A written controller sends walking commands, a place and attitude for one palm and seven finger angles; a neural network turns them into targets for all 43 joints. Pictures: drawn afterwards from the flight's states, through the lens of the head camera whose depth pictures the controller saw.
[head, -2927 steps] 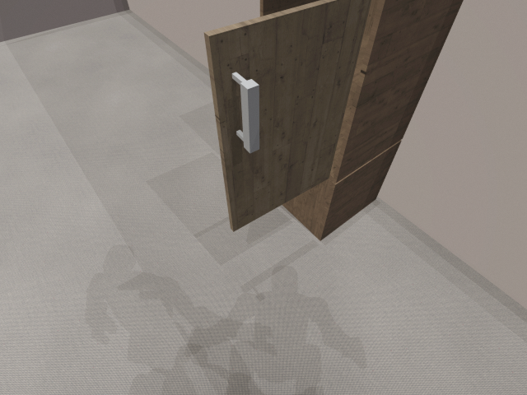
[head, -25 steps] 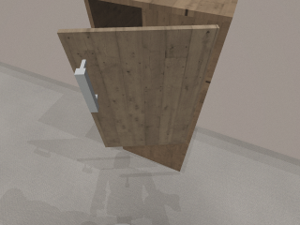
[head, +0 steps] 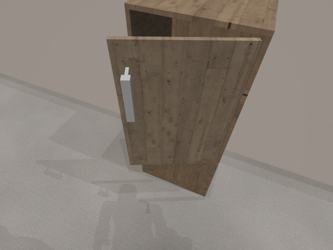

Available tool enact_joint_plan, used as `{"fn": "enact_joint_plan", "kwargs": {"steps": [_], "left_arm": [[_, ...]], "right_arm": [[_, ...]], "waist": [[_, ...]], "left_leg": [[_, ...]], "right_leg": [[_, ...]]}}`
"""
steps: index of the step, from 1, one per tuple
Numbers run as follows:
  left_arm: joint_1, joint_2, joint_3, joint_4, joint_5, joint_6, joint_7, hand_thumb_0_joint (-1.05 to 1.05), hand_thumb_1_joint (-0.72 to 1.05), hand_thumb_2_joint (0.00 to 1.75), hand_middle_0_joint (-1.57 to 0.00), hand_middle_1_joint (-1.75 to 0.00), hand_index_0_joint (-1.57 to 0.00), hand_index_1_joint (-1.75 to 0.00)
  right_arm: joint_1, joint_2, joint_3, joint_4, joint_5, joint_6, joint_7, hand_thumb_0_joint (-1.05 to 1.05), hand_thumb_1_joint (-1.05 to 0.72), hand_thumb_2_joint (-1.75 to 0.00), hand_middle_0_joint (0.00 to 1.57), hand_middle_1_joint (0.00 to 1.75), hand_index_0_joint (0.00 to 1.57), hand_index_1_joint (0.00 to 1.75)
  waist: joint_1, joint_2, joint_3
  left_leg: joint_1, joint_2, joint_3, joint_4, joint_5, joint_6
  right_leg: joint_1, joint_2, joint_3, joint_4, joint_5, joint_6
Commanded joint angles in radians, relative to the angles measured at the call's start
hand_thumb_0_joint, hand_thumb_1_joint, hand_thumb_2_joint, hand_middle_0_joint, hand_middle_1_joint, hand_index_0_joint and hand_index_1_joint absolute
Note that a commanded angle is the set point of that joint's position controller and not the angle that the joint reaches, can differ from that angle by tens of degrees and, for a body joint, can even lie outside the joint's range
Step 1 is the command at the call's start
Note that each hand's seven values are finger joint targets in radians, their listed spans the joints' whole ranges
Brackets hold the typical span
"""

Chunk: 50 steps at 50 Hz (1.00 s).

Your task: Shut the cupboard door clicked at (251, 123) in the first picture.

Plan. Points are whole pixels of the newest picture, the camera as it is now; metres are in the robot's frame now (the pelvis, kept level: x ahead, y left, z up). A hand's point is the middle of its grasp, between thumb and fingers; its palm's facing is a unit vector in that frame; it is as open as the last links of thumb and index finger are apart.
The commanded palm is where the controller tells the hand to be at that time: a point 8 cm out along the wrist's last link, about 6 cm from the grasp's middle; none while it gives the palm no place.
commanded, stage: come to a stop and stand still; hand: left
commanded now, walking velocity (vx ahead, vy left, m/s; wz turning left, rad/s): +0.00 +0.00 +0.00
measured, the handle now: (129, 95) +0.51 +0.14 +0.09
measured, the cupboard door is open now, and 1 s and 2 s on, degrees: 26 26 26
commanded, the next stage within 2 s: look again from close up in 0.84 s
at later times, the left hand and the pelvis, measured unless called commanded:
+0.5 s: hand out of the picture +0.06 +0.17 -0.18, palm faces +0.01 -0.98 -0.18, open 7.4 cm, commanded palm none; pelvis +0.05 +0.00 +0.00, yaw +0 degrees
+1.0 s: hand out of the picture +0.11 +0.18 -0.18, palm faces +0.01 -0.98 -0.21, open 7.4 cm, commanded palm none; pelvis +0.08 +0.00 +0.00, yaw +0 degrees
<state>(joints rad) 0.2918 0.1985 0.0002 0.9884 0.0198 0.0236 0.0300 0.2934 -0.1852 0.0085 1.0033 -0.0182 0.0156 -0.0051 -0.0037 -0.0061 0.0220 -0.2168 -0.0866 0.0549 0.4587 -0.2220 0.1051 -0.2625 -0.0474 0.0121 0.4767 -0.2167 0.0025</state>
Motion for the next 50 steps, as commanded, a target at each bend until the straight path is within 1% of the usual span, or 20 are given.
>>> {"fn": "enact_joint_plan", "kwargs": {"steps": [1, 3, 5, 7, 8, 12, 15, 16, 19, 20, 22, 24, 31, 34, 39, 40, 42, 43, 47, 50], "left_arm": [[0.022, 0.089, 0.01, -0.041, 0.0, -0.032, 0.003, 0.0, 0.9, 0.9, -0.2, -0.3, -0.2, -0.3], [0.031, 0.088, 0.009, -0.027, 0.001, -0.034, 0.004, 0.0, 0.9, 0.9, -0.2, -0.3, -0.2, -0.3], [0.042, 0.083, 0.004, -0.011, 0.0, -0.037, 0.005, 0.0, 0.9, 0.9, -0.2, -0.3, -0.2, -0.3], [0.05, 0.077, 0.001, 0.005, -0.001, -0.039, 0.006, 0.0, 0.9, 0.9, -0.2, -0.3, -0.2, -0.3], [0.053, 0.076, 0.001, 0.008, 0.0, -0.039, 0.007, 0.0, 0.9, 0.9, -0.2, -0.3, -0.2, -0.3], [0.063, 0.065, -0.004, 0.033, -0.002, -0.04, 0.009, 0.0, 0.9, 0.9, -0.2, -0.3, -0.2, -0.3], [0.068, 0.069, -0.004, 0.042, -0.003, -0.043, 0.012, 0.0, 0.9, 0.9, -0.2, -0.3, -0.2, -0.3], [0.07, 0.067, -0.003, 0.046, -0.004, -0.044, 0.013, 0.0, 0.9, 0.9, -0.2, -0.3, -0.2, -0.3], [0.061, 0.07, -0.001, 0.049, -0.005, -0.043, 0.016, 0.0, 0.9, 0.9, -0.2, -0.3, -0.2, -0.3], [0.058, 0.07, -0.001, 0.05, -0.006, -0.042, 0.017, 0.0, 0.9, 0.9, -0.2, -0.3, -0.2, -0.3], [0.051, 0.071, 0.0, 0.051, -0.006, -0.04, 0.018, 0.0, 0.9, 0.9, -0.2, -0.3, -0.2, -0.3], [0.047, 0.074, 0.002, 0.049, -0.006, -0.04, 0.02, 0.0, 0.9, 0.9, -0.2, -0.3, -0.2, -0.3], [0.022, 0.079, 0.006, 0.037, -0.009, -0.035, 0.02, 0.0, 0.9, 0.9, -0.2, -0.3, -0.2, -0.3], [0.006, 0.08, 0.008, 0.03, -0.008, -0.031, 0.02, 0.0, 0.9, 0.9, -0.2, -0.3, -0.2, -0.3], [-0.004, 0.084, 0.011, 0.021, -0.009, -0.029, 0.019, 0.0, 0.9, 0.9, -0.2, -0.3, -0.2, -0.3], [-0.004, 0.085, 0.011, 0.02, -0.01, -0.029, 0.019, 0.0, 0.9, 0.9, -0.2, -0.3, -0.2, -0.3], [-0.01, 0.083, 0.013, 0.02, -0.01, -0.029, 0.02, 0.0, 0.9, 0.9, -0.2, -0.3, -0.2, -0.3], [-0.013, 0.082, 0.012, 0.018, -0.01, -0.028, 0.02, 0.0, 0.9, 0.9, -0.2, -0.3, -0.2, -0.3], [-0.01, 0.082, 0.013, 0.02, -0.011, -0.026, 0.02, 0.0, 0.9, 0.9, -0.2, -0.3, -0.2, -0.3], [-0.001, 0.084, 0.013, 0.024, -0.011, -0.029, 0.02, 0.0, 0.9, 0.9, -0.2, -0.3, -0.2, -0.3]], "right_arm": [[-0.016, -0.136, -0.029, -0.053, 0.002, -0.033, -0.008, 0.0, -0.9, -0.9, 0.2, 0.3, 0.2, 0.3], [-0.01, -0.13, -0.027, -0.039, 0.004, -0.036, -0.01, 0.0, -0.9, -0.9, 0.2, 0.3, 0.2, 0.3], [-0.006, -0.129, -0.027, -0.029, 0.005, -0.038, -0.011, 0.0, -0.9, -0.9, 0.2, 0.3, 0.2, 0.3], [-0.005, -0.127, -0.025, -0.017, 0.006, -0.038, -0.012, 0.0, -0.9, -0.9, 0.2, 0.3, 0.2, 0.3], [-0.001, -0.12, -0.024, -0.013, 0.008, -0.039, -0.013, 0.0, -0.9, -0.9, 0.2, 0.3, 0.2, 0.3], [0.003, -0.12, -0.021, 0.006, 0.009, -0.045, -0.016, 0.0, -0.9, -0.9, 0.2, 0.3, 0.2, 0.3], [0.004, -0.113, -0.018, 0.016, 0.011, -0.052, -0.02, 0.0, -0.9, -0.9, 0.2, 0.3, 0.2, 0.3], [0.004, -0.111, -0.019, 0.021, 0.012, -0.055, -0.021, 0.0, -0.9, -0.9, 0.2, 0.3, 0.2, 0.3], [0.007, -0.107, -0.018, 0.03, 0.013, -0.058, -0.027, 0.0, -0.9, -0.9, 0.2, 0.3, 0.2, 0.3], [0.006, -0.107, -0.017, 0.034, 0.013, -0.058, -0.028, 0.0, -0.9, -0.9, 0.2, 0.3, 0.2, 0.3], [0.01, -0.109, -0.017, 0.037, 0.013, -0.059, -0.031, 0.0, -0.9, -0.9, 0.2, 0.3, 0.2, 0.3], [0.006, -0.107, -0.019, 0.042, 0.012, -0.059, -0.033, 0.0, -0.9, -0.9, 0.2, 0.3, 0.2, 0.3], [-0.005, -0.108, -0.018, 0.049, 0.009, -0.058, -0.036, 0.0, -0.9, -0.9, 0.2, 0.3, 0.2, 0.3], [-0.003, -0.109, -0.018, 0.05, 0.009, -0.056, -0.037, 0.0, -0.9, -0.9, 0.2, 0.3, 0.2, 0.3], [-0.006, -0.11, -0.018, 0.056, 0.009, -0.057, -0.039, 0.0, -0.9, -0.9, 0.2, 0.3, 0.2, 0.3], [-0.003, -0.109, -0.018, 0.056, 0.009, -0.056, -0.039, 0.0, -0.9, -0.9, 0.2, 0.3, 0.2, 0.3], [0.003, -0.109, -0.019, 0.06, 0.008, -0.056, -0.04, 0.0, -0.9, -0.9, 0.2, 0.3, 0.2, 0.3], [0.004, -0.108, -0.02, 0.06, 0.009, -0.055, -0.04, 0.0, -0.9, -0.9, 0.2, 0.3, 0.2, 0.3], [0.006, -0.109, -0.018, 0.067, 0.009, -0.055, -0.042, 0.0, -0.9, -0.9, 0.2, 0.3, 0.2, 0.3], [0.006, -0.106, -0.019, 0.07, 0.01, -0.055, -0.042, 0.0, -0.9, -0.9, 0.2, 0.3, 0.2, 0.3]], "waist": [[0.004, 0.038, 0.049], [0.006, 0.046, 0.047], [0.004, 0.032, 0.042], [0.003, 0.02, 0.058], [0.003, 0.005, 0.061], [0.002, 0.009, 0.057], [0.003, 0.007, 0.025], [0.004, 0.021, 0.009], [0.004, 0.009, 0.001], [0.003, -0.003, 0.009], [0.002, 0.018, -0.003], [0.004, 0.012, -0.001], [0.008, 0.023, 0.007], [0.006, 0.012, 0.021], [0.009, 0.03, 0.008], [0.008, 0.02, 0.005], [0.005, 0.013, -0.01], [0.006, 0.007, 0.004], [0.007, 0.023, 0.001], [0.007, 0.007, -0.006]], "left_leg": [[-0.107, 0.192, -0.24, -0.229, -0.257, -0.031], [-0.09, 0.194, -0.242, -0.236, -0.241, -0.031], [-0.078, 0.192, -0.239, -0.228, -0.225, -0.032], [-0.077, 0.187, -0.225, -0.22, -0.212, -0.035], [-0.069, 0.188, -0.223, -0.218, -0.183, -0.033], [-0.04, 0.187, -0.208, -0.207, -0.112, -0.037], [0.0, 0.181, -0.182, -0.167, 0.03, -0.037], [0.018, 0.179, -0.174, -0.154, 0.079, -0.038], [0.046, 0.179, -0.155, -0.116, 0.233, -0.04], [0.048, 0.18, -0.152, -0.113, 0.245, -0.041], [0.066, 0.18, -0.15, -0.106, 0.296, -0.043], [0.072, 0.179, -0.146, -0.092, 0.344, -0.043], [0.08, 0.178, -0.142, -0.086, 0.377, -0.046], [0.07, 0.179, -0.145, -0.092, 0.377, -0.046], [0.091, 0.18, -0.144, -0.09, 0.403, -0.046], [0.09, 0.18, -0.146, -0.09, 0.39, -0.046], [0.106, 0.181, -0.144, -0.088, 0.419, -0.049], [0.104, 0.182, -0.144, -0.089, 0.436, -0.047], [0.11, 0.183, -0.142, -0.092, 0.423, -0.048], [0.11, 0.179, -0.137, -0.085, 0.401, -0.046]], "right_leg": [[0.029, -0.02, 0.052, -0.047, -0.087, -0.04], [0.029, -0.02, 0.052, -0.048, -0.071, -0.041], [0.03, -0.024, 0.064, -0.054, -0.062, -0.042], [0.029, -0.029, 0.07, -0.063, -0.055, -0.041], [0.03, -0.03, 0.069, -0.064, -0.038, -0.042], [0.033, -0.035, 0.067, -0.06, 0.004, -0.036], [0.055, -0.042, 0.067, -0.053, 0.062, -0.034], [0.062, -0.044, 0.069, -0.051, 0.081, -0.032], [0.077, -0.044, 0.063, -0.039, 0.131, -0.027], [0.076, -0.044, 0.061, -0.036, 0.132, -0.026], [0.083, -0.041, 0.055, -0.027, 0.14, -0.025], [0.091, -0.043, 0.055, -0.02, 0.17, -0.026], [0.105, -0.044, 0.054, -0.014, 0.191, -0.028], [0.107, -0.041, 0.051, -0.009, 0.186, -0.028], [0.113, -0.04, 0.047, -0.008, 0.18, -0.029], [0.117, -0.042, 0.05, -0.012, 0.18, -0.03], [0.122, -0.041, 0.046, -0.003, 0.203, -0.032], [0.118, -0.038, 0.043, -0.003, 0.205, -0.03], [0.12, -0.039, 0.046, -0.009, 0.188, -0.031], [0.133, -0.045, 0.053, -0.012, 0.222, -0.034]]}}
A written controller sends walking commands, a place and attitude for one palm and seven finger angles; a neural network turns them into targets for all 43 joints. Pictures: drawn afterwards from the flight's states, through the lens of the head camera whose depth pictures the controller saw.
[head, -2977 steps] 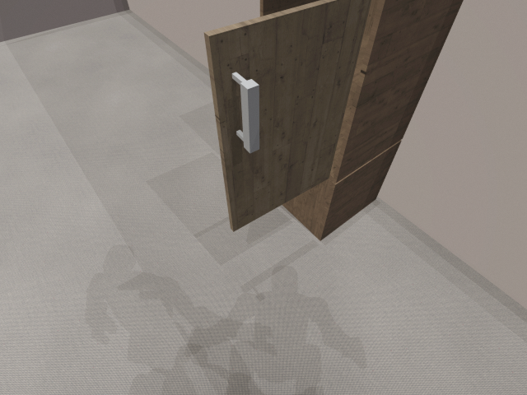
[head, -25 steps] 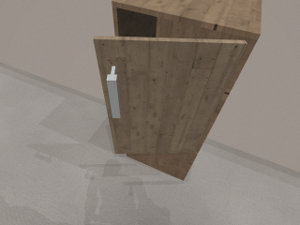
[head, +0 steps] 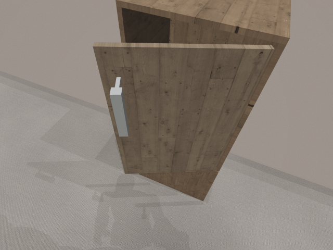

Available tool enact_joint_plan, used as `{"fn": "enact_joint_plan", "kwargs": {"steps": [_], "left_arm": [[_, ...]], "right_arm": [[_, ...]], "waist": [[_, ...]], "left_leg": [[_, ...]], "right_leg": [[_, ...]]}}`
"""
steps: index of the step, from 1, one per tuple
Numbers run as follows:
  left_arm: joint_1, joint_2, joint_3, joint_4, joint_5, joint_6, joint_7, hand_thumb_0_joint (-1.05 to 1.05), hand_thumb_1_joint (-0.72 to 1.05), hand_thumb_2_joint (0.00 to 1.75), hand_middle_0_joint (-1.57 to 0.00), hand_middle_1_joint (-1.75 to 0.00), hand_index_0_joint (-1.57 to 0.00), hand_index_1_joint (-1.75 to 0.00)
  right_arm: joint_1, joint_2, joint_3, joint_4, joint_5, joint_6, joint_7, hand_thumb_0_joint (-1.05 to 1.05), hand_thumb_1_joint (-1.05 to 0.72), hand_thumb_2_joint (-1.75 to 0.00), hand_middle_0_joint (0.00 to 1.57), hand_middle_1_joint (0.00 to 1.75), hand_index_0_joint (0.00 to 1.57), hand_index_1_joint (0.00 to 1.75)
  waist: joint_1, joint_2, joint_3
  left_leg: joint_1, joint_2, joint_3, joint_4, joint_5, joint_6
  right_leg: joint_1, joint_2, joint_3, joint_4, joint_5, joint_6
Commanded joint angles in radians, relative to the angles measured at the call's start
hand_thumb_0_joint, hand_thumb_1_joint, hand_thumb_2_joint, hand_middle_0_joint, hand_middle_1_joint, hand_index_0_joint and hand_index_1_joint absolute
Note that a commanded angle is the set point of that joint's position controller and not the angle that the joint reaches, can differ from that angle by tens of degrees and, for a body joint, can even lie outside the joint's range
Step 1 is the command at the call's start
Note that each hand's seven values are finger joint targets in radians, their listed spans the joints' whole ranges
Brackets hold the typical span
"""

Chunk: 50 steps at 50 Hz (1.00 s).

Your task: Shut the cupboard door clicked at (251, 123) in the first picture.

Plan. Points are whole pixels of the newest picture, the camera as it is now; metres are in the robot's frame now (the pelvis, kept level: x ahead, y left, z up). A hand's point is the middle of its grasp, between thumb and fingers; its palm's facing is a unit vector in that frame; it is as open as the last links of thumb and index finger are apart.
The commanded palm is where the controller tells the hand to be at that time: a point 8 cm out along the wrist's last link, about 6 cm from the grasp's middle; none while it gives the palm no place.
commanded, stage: look again from close up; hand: left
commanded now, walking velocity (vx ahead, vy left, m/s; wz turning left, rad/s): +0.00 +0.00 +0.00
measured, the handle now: (121, 108) +0.43 +0.15 +0.09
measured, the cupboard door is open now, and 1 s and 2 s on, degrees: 26 26 26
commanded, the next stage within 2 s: raise the hand and make a fist in 0.40 s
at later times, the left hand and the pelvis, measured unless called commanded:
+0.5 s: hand out of the picture +0.01 +0.16 -0.18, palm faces +0.03 -0.98 -0.18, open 7.4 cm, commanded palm +0.09 +0.21 -0.07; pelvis +0.00 -0.01 +0.00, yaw +0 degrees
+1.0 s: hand out of the picture +0.09 +0.18 -0.05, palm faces +0.30 -0.95 -0.04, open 5.8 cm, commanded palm +0.10 +0.21 -0.02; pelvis -0.06 -0.05 -0.08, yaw +1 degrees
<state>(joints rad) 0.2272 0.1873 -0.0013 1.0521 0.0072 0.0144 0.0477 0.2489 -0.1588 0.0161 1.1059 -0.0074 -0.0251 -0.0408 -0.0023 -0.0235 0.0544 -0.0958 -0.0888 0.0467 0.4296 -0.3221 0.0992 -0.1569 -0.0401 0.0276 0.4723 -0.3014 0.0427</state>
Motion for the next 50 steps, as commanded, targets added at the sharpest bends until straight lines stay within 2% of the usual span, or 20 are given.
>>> {"fn": "enact_joint_plan", "kwargs": {"steps": [1, 24, 25, 26, 27, 28, 29, 30, 31, 33, 35, 37, 38, 39, 40, 43, 44, 46, 48, 50], "left_arm": [[0.065, 0.094, 0.015, -0.037, 0.001, -0.02, 0.002, 0.0, 0.9, 0.9, -0.2, -0.3, -0.2, -0.3], [0.095, 0.076, 0.011, -0.007, 0.003, -0.025, 0.002, 0.0, 0.9, 0.9, -0.2, -0.3, -0.2, -0.3], [0.153, 0.088, 0.011, 0.032, 0.018, -0.053, 0.038, 0.0, 0.9, 0.9, -0.2, -0.3, -0.2, -0.3], [-0.735, 0.684, 0.454, -1.67, -0.062, -0.303, 0.112, 0.0, 0.9, 0.9, -0.2, -0.3, -0.2, -0.3], [0.058, 0.16, 0.012, -1.284, -0.09, -0.215, 0.143, 0.0, 0.9, 0.9, -0.22, -0.32, -0.22, -0.32], [0.059, 0.126, 0.067, -1.238, -0.133, -0.157, 0.193, 0.0, 0.9, 0.9, -0.24, -0.34, -0.24, -0.34], [0.286, -0.14, -0.121, -0.967, -0.144, -0.038, 0.158, 0.0, 0.9, 0.9, -0.25, -0.36, -0.25, -0.36], [0.034, -0.041, -0.077, -1.232, -0.158, -0.076, 0.139, 0.0, 0.9, 0.9, -0.27, -0.38, -0.27, -0.38], [0.028, -0.027, -0.057, -1.276, -0.165, -0.119, 0.115, 0.0, 0.9, 0.9, -0.29, -0.4, -0.29, -0.4], [0.19, 0.004, 0.034, -1.072, -0.158, -0.19, 0.058, 0.0, 0.9, 0.9, -0.33, -0.44, -0.33, -0.44], [0.416, -0.013, 0.105, -0.911, -0.194, -0.324, -0.05, 0.0, 0.9, 0.9, -0.36, -0.48, -0.36, -0.48], [0.46, 0.049, 0.219, -0.906, -0.261, -0.483, -0.198, 0.0, 0.9, 0.9, -0.4, -0.52, -0.4, -0.52], [0.506, 0.101, 0.27, -0.891, -0.294, -0.543, -0.288, 0.0, 0.9, 0.9, -0.42, -0.54, -0.42, -0.54], [0.565, 0.102, 0.278, -0.876, -0.311, -0.562, -0.333, 0.0, 0.9, 0.9, -0.44, -0.56, -0.44, -0.56], [0.499, 0.11, 0.262, -0.936, -0.317, -0.566, -0.353, 0.0, 0.9, 0.9, -0.46, -0.58, -0.46, -0.58], [0.254, 0.212, 0.342, -1.219, -0.312, -0.517, -0.296, 0.0, 0.9, 0.9, -0.51, -0.64, -0.51, -0.64], [0.243, 0.198, 0.342, -1.261, -0.313, -0.51, -0.262, 0.0, 0.9, 0.9, -0.53, -0.66, -0.53, -0.66], [0.16, 0.13, 0.292, -1.306, -0.306, -0.541, -0.192, 0.0, 0.9, 0.9, -0.57, -0.7, -0.57, -0.7], [-0.07, 0.14, 0.234, -1.525, -0.284, -0.62, -0.149, 0.0, 0.9, 0.9, -0.6, -0.74, -0.6, -0.74], [-0.003, 0.103, 0.122, -1.575, -0.256, -0.664, -0.156, 0.0, 0.9, 0.9, -0.64, -0.78, -0.64, -0.78]], "right_arm": [[0.053, -0.131, -0.026, -0.032, -0.001, -0.015, -0.006, 0.0, -0.9, -0.9, 0.2, 0.3, 0.2, 0.3], [0.06, -0.111, -0.023, -0.005, 0.001, -0.015, -0.008, 0.0, -0.9, -0.9, 0.2, 0.3, 0.2, 0.3], [0.021, -0.151, -0.028, -0.07, 0.013, -0.019, -0.001, 0.0, -0.9, -0.9, 0.2, 0.3, 0.2, 0.3], [0.201, -0.372, -0.082, -0.324, 0.045, -0.24, -0.075, 0.0, -0.9, -0.9, 0.2, 0.3, 0.2, 0.3], [0.1, -0.226, 0.021, -0.316, 0.111, -0.35, -0.107, 0.0, -0.9, -0.9, 0.2, 0.3, 0.2, 0.3], [0.042, -0.229, -0.006, -0.248, 0.101, -0.356, -0.111, 0.0, -0.9, -0.9, 0.2, 0.3, 0.2, 0.3], [0.017, -0.146, -0.015, -0.26, 0.104, -0.345, -0.059, 0.0, -0.9, -0.9, 0.2, 0.3, 0.2, 0.3], [0.047, -0.191, -0.07, -0.34, 0.076, -0.352, -0.009, 0.0, -0.9, -0.9, 0.2, 0.3, 0.2, 0.3], [0.022, -0.196, -0.091, -0.411, 0.046, -0.376, 0.012, 0.0, -0.9, -0.9, 0.2, 0.3, 0.2, 0.3], [0.018, -0.187, -0.093, -0.455, 0.036, -0.381, 0.026, 0.0, -0.9, -0.9, 0.2, 0.3, 0.2, 0.3], [-0.006, -0.188, -0.085, -0.511, 0.026, -0.341, 0.039, 0.0, -0.9, -0.9, 0.2, 0.3, 0.2, 0.3], [-0.073, -0.205, -0.092, -0.57, 0.023, -0.316, 0.055, 0.0, -0.9, -0.9, 0.2, 0.3, 0.2, 0.3], [-0.074, -0.23, -0.101, -0.602, 0.034, -0.303, 0.067, 0.0, -0.9, -0.9, 0.2, 0.3, 0.2, 0.3], [-0.106, -0.201, -0.098, -0.627, 0.028, -0.285, 0.053, 0.0, -0.9, -0.9, 0.2, 0.3, 0.2, 0.3], [-0.157, -0.205, -0.098, -0.674, 0.027, -0.273, 0.044, 0.0, -0.9, -0.9, 0.2, 0.3, 0.2, 0.3], [-0.206, -0.207, -0.093, -0.781, 0.038, -0.259, 0.055, 0.0, -0.9, -0.9, 0.2, 0.3, 0.2, 0.3], [-0.197, -0.19, -0.088, -0.796, 0.037, -0.261, 0.05, 0.0, -0.9, -0.9, 0.2, 0.3, 0.2, 0.3], [-0.161, -0.169, -0.076, -0.784, 0.035, -0.269, 0.035, 0.0, -0.9, -0.9, 0.2, 0.3, 0.2, 0.3], [-0.166, -0.184, -0.071, -0.784, 0.022, -0.288, 0.022, 0.0, -0.9, -0.9, 0.2, 0.3, 0.2, 0.3], [-0.118, -0.194, -0.059, -0.748, 0.025, -0.315, 0.008, 0.0, -0.9, -0.9, 0.2, 0.3, 0.2, 0.3]], "waist": [[0.005, 0.021, -0.042], [0.005, 0.028, -0.002], [0.014, 0.071, -0.011], [-0.178, 0.206, -0.461], [-0.09, 0.477, -0.412], [-0.035, 0.403, -0.369], [-0.052, 0.276, -0.152], [-0.065, 0.194, -0.079], [-0.055, 0.162, -0.087], [-0.024, -0.027, -0.015], [0.005, -0.369, -0.042], [0.042, -0.385, -0.074], [0.053, -0.377, -0.125], [0.084, -0.42, -0.176], [0.084, -0.334, -0.175], [0.09, 0.132, -0.217], [0.085, 0.164, -0.255], [0.039, 0.061, -0.298], [-0.018, 0.153, -0.324], [-0.045, 0.218, -0.335]], "left_leg": [[-0.007, 0.181, -0.129, -0.057, 0.493, -0.04], [-0.03, 0.179, -0.128, -0.074, 0.406, -0.038], [-0.046, 0.207, -0.116, 0.085, 0.84, -0.089], [0.352, 0.196, -0.229, 0.155, 1.011, -0.14], [0.347, 0.207, -0.227, 0.143, 0.903, -0.152], [0.158, 0.2, -0.24, 0.086, 0.815, -0.179], [-0.072, 0.185, -0.219, -0.073, 0.622, -0.14], [-0.063, 0.158, -0.166, -0.036, 0.627, -0.119], [-0.111, 0.141, -0.148, 0.057, 0.594, -0.14], [-0.271, 0.098, -0.134, 0.165, 0.404, -0.17], [-0.526, 0.056, -0.109, 0.319, 0.147, -0.159], [-0.695, 0.025, -0.08, 0.439, -0.012, -0.144], [-0.757, 0.025, -0.087, 0.553, -0.029, -0.137], [-0.8, 0.012, -0.057, 0.626, -0.099, -0.137], [-0.806, 0.008, -0.052, 0.646, -0.19, -0.13], [-0.77, -0.007, -0.02, 0.496, -0.2, -0.094], [-0.745, -0.002, -0.026, 0.486, -0.206, -0.089], [-0.727, 0.024, -0.063, 0.511, -0.228, -0.08], [-0.683, 0.035, -0.092, 0.536, -0.268, -0.066], [-0.596, 0.051, -0.109, 0.514, -0.227, -0.058]], "right_leg": [[0.028, -0.054, 0.037, -0.008, 0.309, -0.076], [0.026, -0.057, 0.044, -0.044, 0.296, -0.079], [-0.032, -0.074, 0.026, 0.004, 0.552, -0.043], [-0.091, 0.081, -0.134, 0.392, 0.385, -0.047], [-0.242, 0.094, -0.129, 0.726, -0.049, -0.062], [-0.179, 0.053, -0.1, 0.856, -0.087, -0.068], [-0.251, 0.03, -0.115, 0.759, -0.096, -0.062], [-0.363, 0.021, -0.111, 0.524, -0.089, -0.058], [-0.363, 0.011, -0.117, 0.39, -0.087, -0.066], [-0.314, 0.012, -0.109, 0.171, 0.059, -0.09], [-0.288, -0.045, 0.006, 0.137, 0.094, -0.073], [-0.3, -0.068, 0.083, 0.178, 0.062, -0.09], [-0.205, -0.095, 0.156, 0.251, 0.385, -0.07], [-0.185, -0.119, 0.25, 0.227, 0.367, -0.031], [-0.217, -0.136, 0.31, 0.179, 0.234, -0.014], [-0.391, -0.052, 0.228, 0.199, -0.472, -0.082], [-0.403, -0.028, 0.205, 0.216, -0.537, -0.089], [-0.474, 0.001, 0.183, 0.231, -0.577, -0.075], [-0.589, 0.029, 0.127, 0.309, -0.526, -0.085], [-0.594, 0.043, 0.087, 0.331, -0.389, -0.097]]}}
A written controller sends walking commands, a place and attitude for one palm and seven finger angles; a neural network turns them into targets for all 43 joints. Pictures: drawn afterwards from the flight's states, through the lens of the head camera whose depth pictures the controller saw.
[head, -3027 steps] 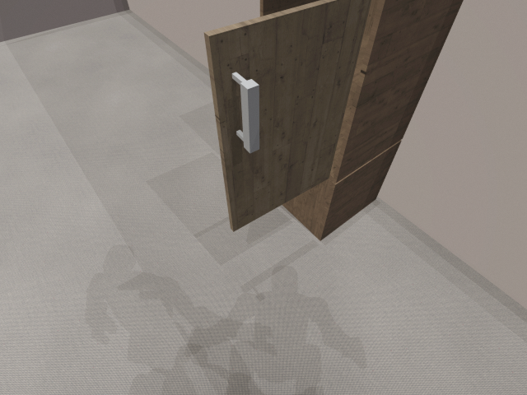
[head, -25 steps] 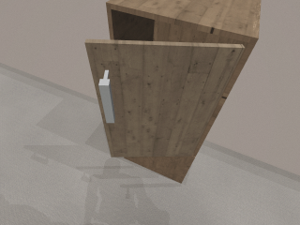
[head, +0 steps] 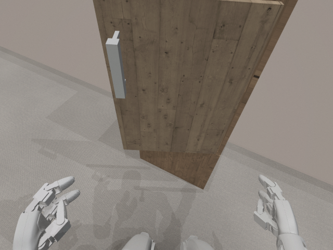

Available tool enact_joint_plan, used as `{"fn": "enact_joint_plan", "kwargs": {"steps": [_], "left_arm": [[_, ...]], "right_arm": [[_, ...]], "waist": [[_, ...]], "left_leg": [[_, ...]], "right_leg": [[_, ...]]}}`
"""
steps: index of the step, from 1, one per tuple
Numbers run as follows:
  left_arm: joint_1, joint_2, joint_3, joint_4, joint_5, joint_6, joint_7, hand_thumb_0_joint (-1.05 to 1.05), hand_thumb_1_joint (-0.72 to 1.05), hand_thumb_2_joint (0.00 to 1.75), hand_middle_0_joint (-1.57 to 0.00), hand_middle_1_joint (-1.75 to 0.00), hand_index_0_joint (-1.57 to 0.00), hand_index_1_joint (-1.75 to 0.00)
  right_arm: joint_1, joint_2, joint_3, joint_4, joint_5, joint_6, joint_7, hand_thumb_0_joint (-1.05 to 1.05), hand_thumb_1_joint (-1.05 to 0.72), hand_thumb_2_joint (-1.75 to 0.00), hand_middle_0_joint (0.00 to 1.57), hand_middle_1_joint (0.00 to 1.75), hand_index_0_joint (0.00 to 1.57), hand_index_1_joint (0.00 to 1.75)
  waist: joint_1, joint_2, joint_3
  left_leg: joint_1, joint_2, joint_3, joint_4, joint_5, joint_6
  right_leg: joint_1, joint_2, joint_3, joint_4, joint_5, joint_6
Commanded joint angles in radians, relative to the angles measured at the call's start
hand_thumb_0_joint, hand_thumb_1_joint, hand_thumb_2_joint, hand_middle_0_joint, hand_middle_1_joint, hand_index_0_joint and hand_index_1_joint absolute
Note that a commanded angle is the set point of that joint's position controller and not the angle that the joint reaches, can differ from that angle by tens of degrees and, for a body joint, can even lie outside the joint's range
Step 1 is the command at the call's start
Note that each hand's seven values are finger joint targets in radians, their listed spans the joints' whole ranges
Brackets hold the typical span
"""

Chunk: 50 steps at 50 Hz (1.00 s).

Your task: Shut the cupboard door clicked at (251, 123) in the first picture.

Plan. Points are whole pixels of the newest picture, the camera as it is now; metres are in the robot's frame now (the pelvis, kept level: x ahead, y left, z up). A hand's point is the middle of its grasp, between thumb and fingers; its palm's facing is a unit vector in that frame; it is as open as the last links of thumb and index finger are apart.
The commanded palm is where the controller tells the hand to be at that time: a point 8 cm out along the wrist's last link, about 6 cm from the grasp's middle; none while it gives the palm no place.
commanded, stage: raise the hand and make a fist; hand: left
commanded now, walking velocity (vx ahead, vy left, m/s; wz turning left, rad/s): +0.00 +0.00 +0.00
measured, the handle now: (119, 66) +0.50 +0.19 +0.17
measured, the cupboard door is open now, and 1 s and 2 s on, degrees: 26 26 26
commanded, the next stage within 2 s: bring the fist close to the handle in 1.42 s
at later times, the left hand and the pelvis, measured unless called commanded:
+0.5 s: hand (71, 161) +0.25 +0.22 +0.12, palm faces +0.14 -0.99 -0.07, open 3.6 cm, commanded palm +0.21 +0.26 +0.12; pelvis +0.04 +0.02 +0.03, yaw +0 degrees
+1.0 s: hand (69, 130) +0.29 +0.23 +0.16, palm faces +0.09 -0.99 -0.06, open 3.1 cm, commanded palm +0.26 +0.27 +0.17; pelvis +0.06 +0.04 +0.05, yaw +0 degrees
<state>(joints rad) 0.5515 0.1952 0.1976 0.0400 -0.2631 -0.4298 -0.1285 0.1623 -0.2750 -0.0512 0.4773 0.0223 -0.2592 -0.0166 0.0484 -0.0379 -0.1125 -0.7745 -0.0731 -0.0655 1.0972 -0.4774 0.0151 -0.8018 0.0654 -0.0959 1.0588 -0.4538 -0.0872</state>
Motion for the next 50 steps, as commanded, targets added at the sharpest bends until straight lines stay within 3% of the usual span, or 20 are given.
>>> {"fn": "enact_joint_plan", "kwargs": {"steps": [1, 3, 5, 8, 10, 12, 13, 16, 19, 21, 23, 25, 27, 28, 33, 36, 40, 44, 48, 50], "left_arm": [[-0.311, 0.099, -0.105, -0.559, 0.023, -0.231, 0.004, 0.0, 0.9, 0.9, -0.66, -0.8, -0.66, -0.8], [-0.296, 0.114, -0.137, -0.498, 0.027, -0.2, -0.041, 0.0, 0.9, 0.9, -0.69, -0.84, -0.69, -0.84], [-0.262, 0.143, -0.13, -0.388, 0.025, -0.115, -0.076, 0.0, 0.9, 0.9, -0.73, -0.88, -0.73, -0.88], [-0.121, 0.21, 0.0, -0.161, 0.013, 0.09, -0.099, 0.0, 0.9, 0.9, -0.79, -0.94, -0.79, -0.94], [-0.113, 0.187, 0.033, -0.223, -0.028, 0.205, -0.088, 0.0, 0.9, 0.9, -0.82, -0.98, -0.82, -0.98], [-0.128, 0.173, 0.095, -0.323, -0.065, 0.248, -0.027, 0.0, 0.9, 0.9, -0.86, -1.02, -0.86, -1.02], [-0.134, 0.188, 0.145, -0.369, -0.074, 0.235, 0.014, 0.0, 0.9, 0.9, -0.88, -1.04, -0.88, -1.04], [-0.127, 0.178, 0.146, -0.475, -0.047, 0.135, 0.079, 0.0, 0.9, 0.9, -0.93, -1.1, -0.93, -1.1], [-0.15, 0.134, 0.026, -0.499, 0.002, 0.032, 0.062, 0.0, 0.9, 0.9, -0.99, -1.16, -0.99, -1.16], [-0.148, 0.088, -0.055, -0.473, 0.001, 0.006, 0.014, 0.0, 0.9, 0.9, -1.02, -1.2, -1.02, -1.2], [-0.122, 0.08, -0.073, -0.431, -0.017, 0.027, -0.033, 0.0, 0.9, 0.9, -1.06, -1.24, -1.06, -1.24], [-0.118, 0.128, -0.023, -0.423, -0.03, 0.065, -0.062, 0.0, 0.9, 0.9, -1.1, -1.28, -1.1, -1.28], [-0.132, 0.172, 0.033, -0.449, -0.031, 0.103, -0.054, 0.0, 0.9, 0.9, -1.13, -1.32, -1.13, -1.32], [-0.146, 0.208, 0.074, -0.466, -0.029, 0.119, -0.038, 0.0, 0.9, 0.9, -1.15, -1.34, -1.15, -1.34], [-0.211, 0.171, 0.076, -0.564, -0.029, 0.127, 0.038, 0.0, 0.9, 0.9, -1.24, -1.44, -1.24, -1.44], [-0.214, 0.119, 0.013, -0.536, -0.025, 0.146, 0.022, 0.0, 0.9, 0.9, -1.3, -1.5, -1.3, -1.5], [-0.24, 0.117, -0.024, -0.461, -0.012, 0.249, -0.028, 0.0, 0.9, 0.9, -1.3, -1.5, -1.3, -1.5], [-0.324, 0.185, 0.047, -0.515, -0.007, 0.324, -0.022, 0.0, 0.9, 0.9, -1.3, -1.5, -1.3, -1.5], [-0.425, 0.219, 0.108, -0.57, -0.023, 0.311, 0.016, 0.0, 0.9, 0.9, -1.3, -1.5, -1.3, -1.5], [-0.457, 0.19, 0.087, -0.571, -0.027, 0.294, 0.019, 0.0, 0.9, 0.9, -1.3, -1.5, -1.3, -1.5]], "right_arm": [[-0.013, -0.09, 0.011, -0.104, -0.003, -0.092, -0.024, 0.0, -0.9, -0.9, 0.2, 0.3, 0.2, 0.3], [-0.002, -0.107, 0.03, -0.096, -0.004, -0.098, -0.04, 0.0, -0.9, -0.9, 0.2, 0.3, 0.2, 0.3], [-0.002, -0.112, 0.038, -0.105, 0.009, -0.092, -0.058, 0.0, -0.9, -0.9, 0.2, 0.3, 0.2, 0.3], [0.007, -0.097, 0.04, -0.12, 0.028, -0.047, -0.065, 0.0, -0.9, -0.9, 0.2, 0.3, 0.2, 0.3], [-0.037, -0.084, 0.041, -0.179, 0.035, -0.017, -0.065, 0.0, -0.9, -0.9, 0.2, 0.3, 0.2, 0.3], [-0.045, -0.058, 0.049, -0.193, 0.027, -0.007, -0.062, 0.0, -0.9, -0.9, 0.2, 0.3, 0.2, 0.3], [-0.049, -0.046, 0.055, -0.185, 0.02, -0.007, -0.061, 0.0, -0.9, -0.9, 0.2, 0.3, 0.2, 0.3], [-0.002, -0.038, 0.05, -0.161, 0.0, -0.026, -0.044, 0.0, -0.9, -0.9, 0.2, 0.3, 0.2, 0.3], [0.034, -0.06, 0.049, -0.134, -0.016, -0.06, -0.024, 0.0, -0.9, -0.9, 0.2, 0.3, 0.2, 0.3], [0.053, -0.08, 0.043, -0.118, -0.012, -0.08, -0.022, 0.0, -0.9, -0.9, 0.2, 0.3, 0.2, 0.3], [0.061, -0.098, 0.035, -0.113, -0.004, -0.088, -0.034, 0.0, -0.9, -0.9, 0.2, 0.3, 0.2, 0.3], [0.068, -0.107, 0.026, -0.114, 0.007, -0.086, -0.048, 0.0, -0.9, -0.9, 0.2, 0.3, 0.2, 0.3], [0.056, -0.103, 0.026, -0.122, 0.01, -0.076, -0.059, 0.0, -0.9, -0.9, 0.2, 0.3, 0.2, 0.3], [0.046, -0.098, 0.028, -0.12, 0.01, -0.07, -0.063, 0.0, -0.9, -0.9, 0.2, 0.3, 0.2, 0.3], [0.052, -0.073, 0.045, -0.123, 0.002, -0.057, -0.057, 0.0, -0.9, -0.9, 0.2, 0.3, 0.2, 0.3], [0.065, -0.076, 0.05, -0.111, 0.004, -0.054, -0.046, 0.0, -0.9, -0.9, 0.2, 0.3, 0.2, 0.3], [0.063, -0.089, 0.052, -0.107, 0.018, -0.036, -0.051, 0.0, -0.9, -0.9, 0.2, 0.3, 0.2, 0.3], [0.028, -0.08, 0.062, -0.124, 0.021, -0.02, -0.064, 0.0, -0.9, -0.9, 0.2, 0.3, 0.2, 0.3], [0.005, -0.066, 0.075, -0.107, 0.013, -0.022, -0.068, 0.0, -0.9, -0.9, 0.2, 0.3, 0.2, 0.3], [-0.001, -0.061, 0.076, -0.096, 0.015, -0.03, -0.065, 0.0, -0.9, -0.9, 0.2, 0.3, 0.2, 0.3]], "waist": [[-0.111, 0.22, -0.167], [-0.139, 0.143, -0.131], [-0.13, 0.067, -0.024], [-0.048, -0.016, -0.007], [0.004, -0.009, -0.061], [0.029, 0.007, -0.093], [0.044, 0.0, -0.123], [0.024, 0.042, -0.149], [-0.023, 0.122, -0.128], [-0.059, 0.112, -0.106], [-0.068, 0.044, -0.097], [-0.05, -0.006, -0.129], [-0.027, 0.011, -0.146], [-0.01, 0.064, -0.155], [-0.004, 0.119, -0.176], [-0.021, 0.12, -0.137], [-0.032, 0.071, -0.058], [-0.005, 0.084, -0.109], [0.002, 0.095, -0.132], [-0.005, 0.11, -0.126]], "left_leg": [[0.101, 0.044, -0.009, -0.156, -0.045, 0.03], [0.057, 0.048, -0.027, -0.159, -0.065, 0.039], [-0.018, 0.04, -0.029, -0.181, -0.128, 0.034], [-0.06, 0.039, -0.005, -0.214, -0.089, 0.03], [-0.023, 0.03, 0.009, -0.245, -0.045, 0.019], [0.025, 0.029, 0.005, -0.274, 0.015, 0.011], [0.047, 0.033, -0.002, -0.282, 0.057, 0.008], [0.099, 0.045, -0.005, -0.295, 0.199, 0.005], [0.146, 0.049, -0.009, -0.298, 0.266, 0.01], [0.168, 0.051, -0.015, -0.292, 0.251, 0.011], [0.169, 0.05, -0.024, -0.293, 0.23, 0.017], [0.167, 0.045, -0.023, -0.309, 0.216, 0.015], [0.185, 0.042, -0.018, -0.332, 0.22, 0.014], [0.209, 0.04, -0.016, -0.341, 0.24, 0.012], [0.324, 0.053, -0.028, -0.378, 0.425, -0.023], [0.367, 0.065, -0.036, -0.384, 0.527, -0.041], [0.352, 0.069, -0.041, -0.421, 0.445, -0.034], [0.385, 0.061, -0.037, -0.463, 0.392, -0.028], [0.429, 0.06, -0.036, -0.48, 0.419, -0.037], [0.451, 0.06, -0.036, -0.488, 0.44, -0.042]], "right_leg": [[0.052, -0.056, 0.192, -0.245, -0.184, 0.034], [0.077, -0.057, 0.184, -0.263, -0.198, 0.045], [0.116, -0.067, 0.21, -0.329, -0.299, 0.055], [0.219, -0.085, 0.246, -0.405, -0.362, 0.065], [0.304, -0.11, 0.262, -0.43, -0.339, 0.074], [0.354, -0.107, 0.234, -0.425, -0.248, 0.075], [0.387, -0.098, 0.214, -0.406, -0.185, 0.07], [0.404, -0.084, 0.167, -0.333, 0.101, 0.07], [0.337, -0.062, 0.115, -0.275, 0.214, 0.057], [0.291, -0.057, 0.096, -0.278, 0.2, 0.059], [0.29, -0.056, 0.095, -0.301, 0.175, 0.062], [0.335, -0.064, 0.108, -0.329, 0.147, 0.068], [0.366, -0.068, 0.108, -0.342, 0.138, 0.067], [0.383, -0.067, 0.106, -0.338, 0.164, 0.061], [0.41, -0.046, 0.045, -0.3, 0.342, 0.048], [0.392, -0.042, 0.032, -0.308, 0.397, 0.052], [0.399, -0.043, 0.033, -0.355, 0.364, 0.055], [0.466, -0.051, 0.042, -0.388, 0.333, 0.049], [0.497, -0.046, 0.041, -0.403, 0.351, 0.046], [0.497, -0.045, 0.038, -0.41, 0.364, 0.046]]}}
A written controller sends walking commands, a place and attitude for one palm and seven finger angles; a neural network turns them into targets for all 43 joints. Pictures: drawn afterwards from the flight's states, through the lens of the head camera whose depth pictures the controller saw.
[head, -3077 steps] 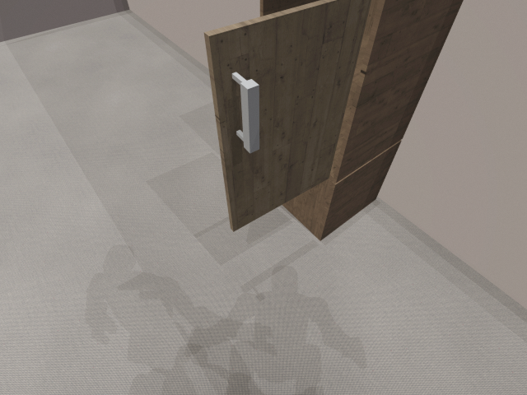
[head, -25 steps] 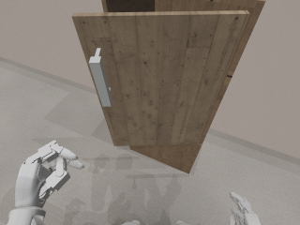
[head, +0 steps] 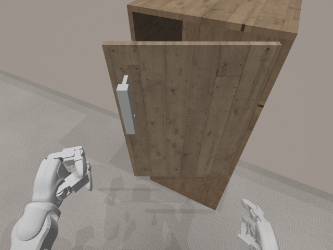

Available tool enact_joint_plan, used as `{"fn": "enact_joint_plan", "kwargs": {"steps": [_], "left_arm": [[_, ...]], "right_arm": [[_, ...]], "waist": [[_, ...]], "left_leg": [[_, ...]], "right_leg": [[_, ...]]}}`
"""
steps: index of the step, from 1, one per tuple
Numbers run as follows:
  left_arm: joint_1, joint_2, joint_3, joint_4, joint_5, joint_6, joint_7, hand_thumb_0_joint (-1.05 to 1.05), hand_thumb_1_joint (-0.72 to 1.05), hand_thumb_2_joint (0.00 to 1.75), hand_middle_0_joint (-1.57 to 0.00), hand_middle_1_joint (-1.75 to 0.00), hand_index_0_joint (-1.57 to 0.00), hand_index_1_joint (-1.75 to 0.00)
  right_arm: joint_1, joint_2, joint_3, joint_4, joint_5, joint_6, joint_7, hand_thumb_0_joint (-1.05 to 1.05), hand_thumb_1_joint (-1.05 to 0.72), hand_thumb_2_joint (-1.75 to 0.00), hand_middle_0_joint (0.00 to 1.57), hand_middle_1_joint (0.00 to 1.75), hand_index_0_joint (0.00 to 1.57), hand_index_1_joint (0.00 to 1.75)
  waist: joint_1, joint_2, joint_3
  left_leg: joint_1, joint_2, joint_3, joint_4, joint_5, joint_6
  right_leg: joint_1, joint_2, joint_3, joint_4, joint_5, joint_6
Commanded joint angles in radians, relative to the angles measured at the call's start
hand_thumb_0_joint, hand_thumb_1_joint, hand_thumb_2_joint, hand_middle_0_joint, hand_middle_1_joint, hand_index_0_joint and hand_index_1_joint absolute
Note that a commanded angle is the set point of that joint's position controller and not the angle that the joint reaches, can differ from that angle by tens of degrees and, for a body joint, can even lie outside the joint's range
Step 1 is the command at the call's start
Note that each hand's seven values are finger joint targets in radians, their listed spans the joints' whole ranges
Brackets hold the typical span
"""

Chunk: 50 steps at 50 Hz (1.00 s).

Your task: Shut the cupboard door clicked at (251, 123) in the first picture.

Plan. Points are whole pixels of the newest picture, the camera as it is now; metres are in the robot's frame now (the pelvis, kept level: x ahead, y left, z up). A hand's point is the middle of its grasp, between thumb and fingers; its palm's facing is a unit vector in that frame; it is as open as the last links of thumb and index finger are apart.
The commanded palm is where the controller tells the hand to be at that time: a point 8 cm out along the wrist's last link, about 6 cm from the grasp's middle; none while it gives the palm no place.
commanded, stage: raise the hand and make a fist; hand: left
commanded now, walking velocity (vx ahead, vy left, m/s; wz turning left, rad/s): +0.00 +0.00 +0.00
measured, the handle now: (128, 105) +0.44 +0.16 +0.12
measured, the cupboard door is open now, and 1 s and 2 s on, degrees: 26 26 26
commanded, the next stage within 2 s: bring the fist close to the handle in 0.42 s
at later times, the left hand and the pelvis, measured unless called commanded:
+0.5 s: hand (90, 178) +0.22 +0.17 +0.13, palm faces +0.12 -0.99 -0.05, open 3.1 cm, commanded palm +0.18 +0.22 +0.12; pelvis -0.02 -0.02 +0.00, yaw +0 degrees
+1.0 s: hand (115, 156) +0.28 +0.14 +0.12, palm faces +0.08 -1.00 -0.02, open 3.1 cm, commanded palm +0.25 +0.19 +0.12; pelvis +0.00 -0.02 +0.01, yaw -1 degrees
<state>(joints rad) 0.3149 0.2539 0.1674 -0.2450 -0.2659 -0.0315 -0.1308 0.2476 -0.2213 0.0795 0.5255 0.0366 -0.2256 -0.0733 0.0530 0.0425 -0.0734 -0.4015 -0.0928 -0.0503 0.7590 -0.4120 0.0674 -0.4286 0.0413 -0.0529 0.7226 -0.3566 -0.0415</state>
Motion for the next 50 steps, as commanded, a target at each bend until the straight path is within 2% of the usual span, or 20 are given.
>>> {"fn": "enact_joint_plan", "kwargs": {"steps": [1, 5, 6, 9, 13, 16, 18, 21, 23, 25, 29, 33, 34, 35, 36, 39, 41, 43, 48, 50], "left_arm": [[-0.224, 0.121, 0.104, -0.264, -0.022, -0.103, 0.019, 0.0, 0.9, 0.9, -1.3, -1.5, -1.3, -1.5], [-0.125, 0.056, 0.036, -0.131, -0.023, -0.042, -0.031, 0.0, 0.9, 0.9, -1.3, -1.5, -1.3, -1.5], [-0.111, 0.059, 0.037, -0.118, -0.026, -0.021, -0.04, 0.0, 0.9, 0.9, -1.3, -1.5, -1.3, -1.5], [-0.119, 0.103, 0.073, -0.16, -0.02, 0.016, -0.039, 0.0, 0.9, 0.9, -1.3, -1.5, -1.3, -1.5], [-0.203, 0.17, 0.15, -0.26, -0.007, -0.036, 0.028, 0.0, 0.9, 0.9, -1.3, -1.5, -1.3, -1.5], [-0.223, 0.126, 0.117, -0.271, -0.002, -0.106, 0.057, 0.0, 0.9, 0.9, -1.3, -1.5, -1.3, -1.5], [-0.21, 0.114, 0.089, -0.246, 0.005, -0.131, 0.053, 0.0, 0.9, 0.9, -1.3, -1.5, -1.3, -1.5], [-0.161, 0.074, 0.036, -0.16, 0.001, -0.104, 0.017, 0.0, 0.9, 0.9, -1.3, -1.5, -1.3, -1.5], [-0.115, 0.086, 0.043, -0.106, -0.006, -0.064, -0.009, 0.0, 0.9, 0.9, -1.3, -1.5, -1.3, -1.5], [-0.137, 0.106, 0.062, -0.131, -0.012, -0.033, -0.021, 0.0, 0.9, 0.9, -1.3, -1.5, -1.3, -1.5], [-0.32, 0.146, 0.097, -0.204, -0.003, -0.046, 0.029, 0.0, 0.9, 0.9, -1.3, -1.5, -1.3, -1.5], [-0.372, 0.149, 0.104, -0.175, 0.011, -0.11, 0.073, 0.0, 0.9, 0.9, -1.3, -1.5, -1.3, -1.5], [-0.366, 0.101, 0.059, -0.152, 0.013, -0.115, 0.065, 0.0, 0.9, 0.9, -1.3, -1.5, -1.3, -1.5], [-0.36, 0.104, 0.057, -0.122, 0.016, -0.116, 0.058, 0.0, 0.9, 0.9, -1.3, -1.5, -1.3, -1.5], [-0.353, 0.082, 0.028, -0.096, 0.016, -0.109, 0.045, 0.0, 0.9, 0.9, -1.3, -1.5, -1.3, -1.5], [-0.349, 0.063, -0.001, -0.004, 0.016, -0.052, 0.016, 0.0, 0.9, 0.9, -1.3, -1.5, -1.3, -1.5], [-0.372, 0.061, -0.004, -0.006, 0.014, -0.017, 0.009, 0.0, 0.9, 0.9, -1.3, -1.5, -1.3, -1.5], [-0.365, 0.108, 0.055, -0.029, 0.016, -0.004, 0.029, 0.0, 0.9, 0.9, -1.3, -1.5, -1.3, -1.5], [-0.472, 0.079, 0.031, -0.14, 0.045, -0.062, 0.105, 0.0, 0.9, 0.9, -1.3, -1.5, -1.3, -1.5], [-0.464, 0.027, -0.022, -0.129, 0.062, -0.081, 0.122, 0.0, 0.9, 0.9, -1.3, -1.5, -1.3, -1.5]], "right_arm": [[-0.084, -0.117, -0.052, -0.133, 0.001, -0.066, -0.007, 0.0, -0.9, -0.9, 0.2, 0.3, 0.2, 0.3], [-0.079, -0.129, -0.059, -0.122, 0.012, -0.063, -0.005, 0.0, -0.9, -0.9, 0.2, 0.3, 0.2, 0.3], [-0.085, -0.131, -0.059, -0.125, 0.013, -0.061, -0.005, 0.0, -0.9, -0.9, 0.2, 0.3, 0.2, 0.3], [-0.104, -0.135, -0.064, -0.144, 0.016, -0.049, -0.01, 0.0, -0.9, -0.9, 0.2, 0.3, 0.2, 0.3], [-0.118, -0.122, -0.06, -0.147, 0.001, -0.052, -0.009, 0.0, -0.9, -0.9, 0.2, 0.3, 0.2, 0.3], [-0.116, -0.111, -0.055, -0.134, -0.003, -0.066, -0.002, 0.0, -0.9, -0.9, 0.2, 0.3, 0.2, 0.3], [-0.108, -0.119, -0.058, -0.123, -0.003, -0.074, 0.003, 0.0, -0.9, -0.9, 0.2, 0.3, 0.2, 0.3], [-0.107, -0.125, -0.057, -0.121, 0.004, -0.078, 0.001, 0.0, -0.9, -0.9, 0.2, 0.3, 0.2, 0.3], [-0.102, -0.135, -0.063, -0.124, 0.008, -0.074, -0.006, 0.0, -0.9, -0.9, 0.2, 0.3, 0.2, 0.3], [-0.115, -0.134, -0.065, -0.136, 0.013, -0.064, -0.011, 0.0, -0.9, -0.9, 0.2, 0.3, 0.2, 0.3], [-0.14, -0.123, -0.06, -0.133, 0.008, -0.066, -0.019, 0.0, -0.9, -0.9, 0.2, 0.3, 0.2, 0.3], [-0.124, -0.118, -0.054, -0.104, -0.001, -0.075, -0.013, 0.0, -0.9, -0.9, 0.2, 0.3, 0.2, 0.3], [-0.126, -0.113, -0.051, -0.104, -0.002, -0.078, -0.01, 0.0, -0.9, -0.9, 0.2, 0.3, 0.2, 0.3], [-0.12, -0.118, -0.053, -0.098, 0.0, -0.079, -0.009, 0.0, -0.9, -0.9, 0.2, 0.3, 0.2, 0.3], [-0.118, -0.12, -0.052, -0.098, 0.0, -0.079, -0.008, 0.0, -0.9, -0.9, 0.2, 0.3, 0.2, 0.3], [-0.108, -0.13, -0.056, -0.099, 0.01, -0.065, -0.008, 0.0, -0.9, -0.9, 0.2, 0.3, 0.2, 0.3], [-0.112, -0.132, -0.06, -0.108, 0.012, -0.055, -0.011, 0.0, -0.9, -0.9, 0.2, 0.3, 0.2, 0.3], [-0.111, -0.133, -0.063, -0.116, 0.008, -0.047, -0.01, 0.0, -0.9, -0.9, 0.2, 0.3, 0.2, 0.3], [-0.112, -0.117, -0.059, -0.12, -0.005, -0.041, 0.005, 0.0, -0.9, -0.9, 0.2, 0.3, 0.2, 0.3], [-0.107, -0.111, -0.06, -0.115, -0.007, -0.04, 0.014, 0.0, -0.9, -0.9, 0.2, 0.3, 0.2, 0.3]], "waist": [[-0.011, 0.049, -0.153], [-0.015, -0.007, -0.079], [-0.012, -0.02, -0.055], [-0.001, -0.051, -0.086], [0.005, -0.03, -0.112], [-0.006, 0.039, -0.102], [-0.018, 0.041, -0.092], [-0.026, 0.018, -0.032], [-0.026, -0.072, -0.01], [-0.016, -0.091, -0.031], [-0.023, -0.043, -0.061], [-0.031, -0.019, -0.109], [-0.032, -0.011, -0.11], [-0.034, -0.004, -0.105], [-0.034, 0.009, -0.101], [-0.037, -0.039, -0.062], [-0.03, -0.053, -0.084], [-0.008, -0.071, -0.137], [-0.017, -0.031, -0.188], [-0.029, 0.003, -0.182]], "left_leg": [[0.083, 0.082, -0.054, -0.155, 0.378, -0.099], [0.048, 0.079, -0.045, -0.167, 0.317, -0.086], [0.031, 0.076, -0.044, -0.175, 0.282, -0.082], [0.023, 0.071, -0.031, -0.179, 0.247, -0.061], [0.034, 0.069, -0.026, -0.181, 0.223, -0.056], [0.045, 0.066, -0.026, -0.181, 0.205, -0.059], [0.047, 0.067, -0.025, -0.17, 0.209, -0.055], [0.008, 0.061, -0.021, -0.17, 0.139, -0.047], [-0.026, 0.063, -0.019, -0.158, 0.119, -0.039], [-0.037, 0.06, -0.01, -0.153, 0.11, -0.037], [-0.014, 0.06, -0.016, -0.151, 0.1, -0.035], [0.007, 0.061, -0.018, -0.147, 0.15, -0.038], [0.012, 0.059, -0.014, -0.149, 0.162, -0.038], [0.013, 0.058, -0.015, -0.15, 0.168, -0.039], [0.014, 0.057, -0.013, -0.149, 0.177, -0.039], [-0.009, 0.059, -0.014, -0.152, 0.177, -0.038], [0.002, 0.06, -0.011, -0.154, 0.195, -0.037], [0.015, 0.061, -0.012, -0.158, 0.24, -0.039], [0.073, 0.066, -0.012, -0.163, 0.313, -0.044], [0.091, 0.067, -0.009, -0.16, 0.328, -0.049]], "right_leg": [[0.117, -0.02, -0.009, -0.075, 0.261, -0.001], [0.109, -0.024, -0.005, -0.107, 0.24, 0.003], [0.114, -0.028, 0.0, -0.12, 0.217, 0.003], [0.151, -0.037, 0.025, -0.144, 0.185, 0.008], [0.16, -0.038, 0.042, -0.153, 0.128, 0.011], [0.139, -0.033, 0.04, -0.147, 0.109, 0.005], [0.124, -0.032, 0.041, -0.146, 0.122, 0.005], [0.106, -0.042, 0.061, -0.179, 0.05, 0.01], [0.113, -0.052, 0.093, -0.211, 0.004, 0.019], [0.14, -0.068, 0.127, -0.235, -0.04, 0.027], [0.134, -0.071, 0.142, -0.242, -0.096, 0.029], [0.15, -0.06, 0.113, -0.198, 0.009, 0.025], [0.153, -0.06, 0.106, -0.187, 0.044, 0.024], [0.149, -0.057, 0.099, -0.18, 0.067, 0.022], [0.148, -0.056, 0.096, -0.174, 0.098, 0.021], [0.141, -0.06, 0.098, -0.187, 0.111, 0.024], [0.159, -0.061, 0.098, -0.188, 0.136, 0.026], [0.196, -0.057, 0.086, -0.169, 0.193, 0.024], [0.187, -0.042, 0.048, -0.123, 0.276, 0.016], [0.163, -0.04, 0.038, -0.112, 0.29, 0.012]]}}
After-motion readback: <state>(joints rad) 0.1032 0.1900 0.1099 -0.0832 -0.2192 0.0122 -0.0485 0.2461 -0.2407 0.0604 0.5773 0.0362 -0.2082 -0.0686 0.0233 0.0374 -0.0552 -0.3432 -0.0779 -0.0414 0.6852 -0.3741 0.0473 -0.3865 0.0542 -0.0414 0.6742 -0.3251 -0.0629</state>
